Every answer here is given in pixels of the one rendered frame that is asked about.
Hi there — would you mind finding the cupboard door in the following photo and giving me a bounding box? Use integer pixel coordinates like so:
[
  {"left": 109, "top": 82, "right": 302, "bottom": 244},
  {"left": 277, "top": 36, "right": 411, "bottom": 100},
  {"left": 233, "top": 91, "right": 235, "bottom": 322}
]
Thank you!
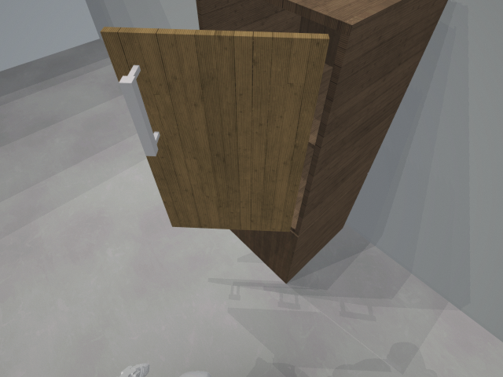
[{"left": 100, "top": 27, "right": 330, "bottom": 232}]

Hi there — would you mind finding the handle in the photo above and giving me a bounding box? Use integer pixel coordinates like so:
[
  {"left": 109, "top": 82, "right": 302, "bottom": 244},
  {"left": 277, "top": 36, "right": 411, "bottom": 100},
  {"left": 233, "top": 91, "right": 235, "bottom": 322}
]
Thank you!
[{"left": 119, "top": 65, "right": 160, "bottom": 156}]

